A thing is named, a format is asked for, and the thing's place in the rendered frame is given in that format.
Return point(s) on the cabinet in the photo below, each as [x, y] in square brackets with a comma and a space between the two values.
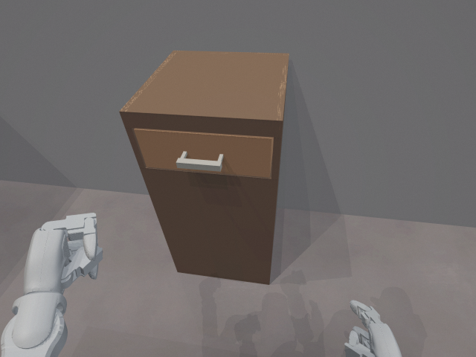
[215, 224]

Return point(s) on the handle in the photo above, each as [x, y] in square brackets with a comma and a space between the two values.
[196, 164]

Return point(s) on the left robot forearm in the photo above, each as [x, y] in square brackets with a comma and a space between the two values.
[38, 328]

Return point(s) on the right robot hand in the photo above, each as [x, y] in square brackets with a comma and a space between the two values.
[379, 341]

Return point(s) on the left robot hand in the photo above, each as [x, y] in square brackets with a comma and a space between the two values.
[49, 251]

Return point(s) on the drawer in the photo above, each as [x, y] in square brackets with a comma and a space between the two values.
[243, 154]

